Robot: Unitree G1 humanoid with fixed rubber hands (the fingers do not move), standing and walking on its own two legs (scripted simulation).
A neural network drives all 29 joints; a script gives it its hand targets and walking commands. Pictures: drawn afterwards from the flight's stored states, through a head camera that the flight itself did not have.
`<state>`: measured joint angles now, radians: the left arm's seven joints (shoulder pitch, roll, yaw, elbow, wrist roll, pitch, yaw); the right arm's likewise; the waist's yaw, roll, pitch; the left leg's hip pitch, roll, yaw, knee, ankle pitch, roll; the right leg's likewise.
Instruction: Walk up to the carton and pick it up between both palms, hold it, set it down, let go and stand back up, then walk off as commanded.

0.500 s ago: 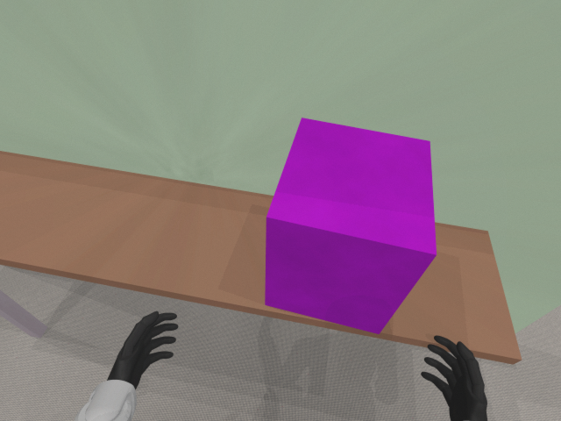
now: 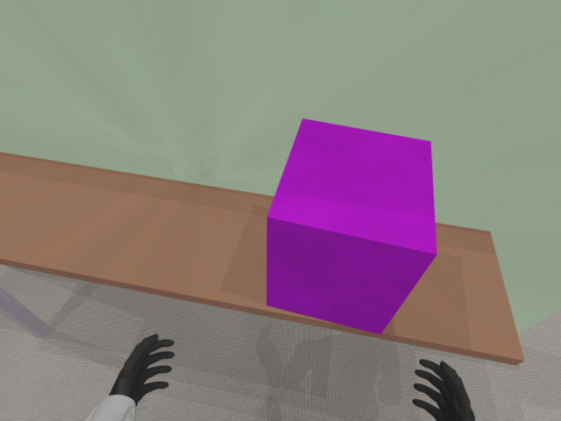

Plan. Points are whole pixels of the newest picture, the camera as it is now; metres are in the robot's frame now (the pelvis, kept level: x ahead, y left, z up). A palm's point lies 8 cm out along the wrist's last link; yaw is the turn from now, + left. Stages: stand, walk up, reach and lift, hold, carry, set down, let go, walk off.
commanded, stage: set down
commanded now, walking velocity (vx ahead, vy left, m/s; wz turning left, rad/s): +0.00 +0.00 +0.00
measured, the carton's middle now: (342, 229) +0.41 -0.09 +0.02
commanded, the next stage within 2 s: let go in 0.28 s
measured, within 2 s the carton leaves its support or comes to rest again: neither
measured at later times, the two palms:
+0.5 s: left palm (127, 405) +0.17 +0.22 -0.08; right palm out of the picture +0.15 -0.23 -0.08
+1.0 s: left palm (111, 408) +0.16 +0.24 -0.08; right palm out of the picture +0.14 -0.27 -0.08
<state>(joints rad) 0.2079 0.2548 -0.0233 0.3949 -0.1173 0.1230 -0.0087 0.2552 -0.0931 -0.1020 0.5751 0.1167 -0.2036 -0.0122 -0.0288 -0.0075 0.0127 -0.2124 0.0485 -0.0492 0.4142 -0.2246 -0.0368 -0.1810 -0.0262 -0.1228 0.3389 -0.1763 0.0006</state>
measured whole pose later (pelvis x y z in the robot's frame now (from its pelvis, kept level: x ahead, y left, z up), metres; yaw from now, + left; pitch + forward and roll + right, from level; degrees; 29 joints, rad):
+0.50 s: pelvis +0.00 +0.00 +0.00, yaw +0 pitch +1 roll -1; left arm 0.21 0.24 -0.02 0.46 -0.09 0.12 0.02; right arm 0.14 -0.12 -0.10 0.76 0.08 -0.21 0.03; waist -0.03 -0.01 0.02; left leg -0.21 0.05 -0.05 0.41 -0.22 -0.04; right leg -0.18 -0.03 -0.12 0.34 -0.18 0.00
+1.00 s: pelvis +0.00 +0.00 +0.00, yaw +0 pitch +0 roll -2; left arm 0.21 0.27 0.00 0.57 -0.06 -0.02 -0.01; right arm 0.16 -0.25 -0.10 0.77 0.06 -0.09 0.02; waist -0.03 0.00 -0.02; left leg -0.21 0.05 -0.05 0.45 -0.25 -0.04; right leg -0.17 -0.03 -0.12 0.36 -0.19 0.01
